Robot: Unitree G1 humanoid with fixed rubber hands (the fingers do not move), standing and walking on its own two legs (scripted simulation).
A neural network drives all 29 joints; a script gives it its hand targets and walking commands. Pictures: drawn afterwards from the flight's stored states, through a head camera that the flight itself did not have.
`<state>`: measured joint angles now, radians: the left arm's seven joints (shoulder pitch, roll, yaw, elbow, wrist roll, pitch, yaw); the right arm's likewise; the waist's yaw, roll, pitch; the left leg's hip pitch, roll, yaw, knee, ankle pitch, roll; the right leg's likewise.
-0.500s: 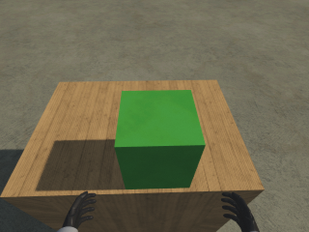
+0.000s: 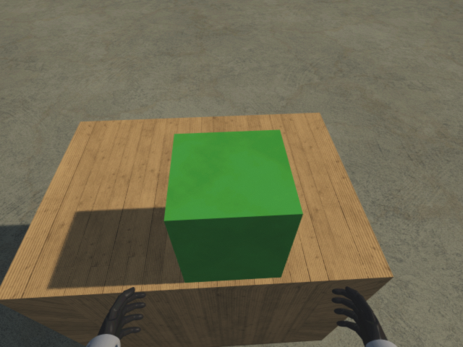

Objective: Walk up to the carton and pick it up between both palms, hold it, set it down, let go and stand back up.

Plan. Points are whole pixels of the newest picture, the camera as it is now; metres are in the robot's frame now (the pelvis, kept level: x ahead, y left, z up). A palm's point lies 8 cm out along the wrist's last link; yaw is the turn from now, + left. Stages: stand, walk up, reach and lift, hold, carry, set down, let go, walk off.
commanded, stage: set down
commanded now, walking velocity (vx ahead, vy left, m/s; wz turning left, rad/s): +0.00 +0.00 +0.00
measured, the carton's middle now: (230, 209) +0.38 +0.02 -0.01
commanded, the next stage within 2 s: let go in 0.02 s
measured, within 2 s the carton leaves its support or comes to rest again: neither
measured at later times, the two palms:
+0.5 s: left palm (119, 341) +0.15 +0.22 -0.08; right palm (380, 344) +0.15 -0.24 -0.08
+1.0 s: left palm out of the picture +0.06 +0.31 -0.10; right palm out of the picture +0.08 -0.30 -0.11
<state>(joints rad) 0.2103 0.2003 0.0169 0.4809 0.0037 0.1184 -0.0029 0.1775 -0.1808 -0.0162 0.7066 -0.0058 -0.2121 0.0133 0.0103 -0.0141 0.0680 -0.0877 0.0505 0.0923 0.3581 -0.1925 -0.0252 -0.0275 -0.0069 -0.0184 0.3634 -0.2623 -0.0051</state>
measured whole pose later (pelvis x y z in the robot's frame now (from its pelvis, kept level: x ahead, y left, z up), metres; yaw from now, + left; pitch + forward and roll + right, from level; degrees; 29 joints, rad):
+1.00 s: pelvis -0.01 +0.00 +0.00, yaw +2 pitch -3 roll -1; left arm 0.23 0.37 0.03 0.89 0.03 -0.02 -0.01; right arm 0.20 -0.38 0.00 0.95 -0.02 -0.01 0.01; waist 0.00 0.01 0.00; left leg -0.19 0.05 0.05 0.46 -0.22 -0.01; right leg -0.09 0.00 -0.06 0.41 -0.27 0.00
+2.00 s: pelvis -0.03 +0.02 +0.00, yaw +4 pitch -3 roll -1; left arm 0.17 0.36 0.00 1.05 0.02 -0.02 0.00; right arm 0.12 -0.38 0.01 1.09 -0.01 -0.02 0.01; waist 0.00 0.02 0.03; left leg -0.16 0.02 0.04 0.36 -0.14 0.01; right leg -0.06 -0.03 -0.07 0.32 -0.21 0.02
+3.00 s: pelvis -0.01 +0.01 +0.00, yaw +4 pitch -2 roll +0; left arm 0.14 0.36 0.01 1.07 0.01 -0.01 0.00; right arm 0.10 -0.38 0.01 1.10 -0.01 -0.02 0.00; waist 0.00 0.01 0.04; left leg -0.14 0.01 0.03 0.33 -0.15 0.00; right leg -0.03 -0.03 -0.08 0.29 -0.22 0.02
